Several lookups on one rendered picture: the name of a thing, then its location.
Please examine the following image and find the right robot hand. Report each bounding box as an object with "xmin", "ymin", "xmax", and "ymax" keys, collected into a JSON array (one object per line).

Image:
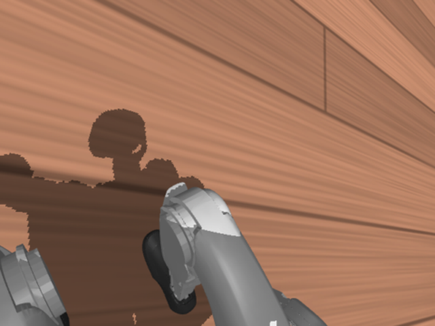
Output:
[{"xmin": 273, "ymin": 289, "xmax": 327, "ymax": 326}]

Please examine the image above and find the right robot foot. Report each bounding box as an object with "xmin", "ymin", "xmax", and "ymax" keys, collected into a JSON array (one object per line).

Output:
[{"xmin": 142, "ymin": 230, "xmax": 196, "ymax": 314}]

